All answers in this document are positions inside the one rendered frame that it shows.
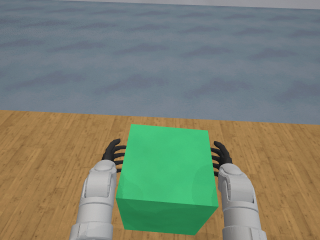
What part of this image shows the robot left hand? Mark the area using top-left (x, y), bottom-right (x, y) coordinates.
top-left (101, 138), bottom-right (127, 173)

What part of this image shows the carton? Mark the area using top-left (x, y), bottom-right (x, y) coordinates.
top-left (115, 124), bottom-right (219, 236)

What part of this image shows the robot right hand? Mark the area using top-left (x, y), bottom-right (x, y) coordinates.
top-left (210, 141), bottom-right (233, 177)

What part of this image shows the robot right forearm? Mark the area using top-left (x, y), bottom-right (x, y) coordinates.
top-left (218, 163), bottom-right (267, 240)

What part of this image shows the robot left forearm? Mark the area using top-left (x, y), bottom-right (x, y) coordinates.
top-left (69, 159), bottom-right (117, 240)

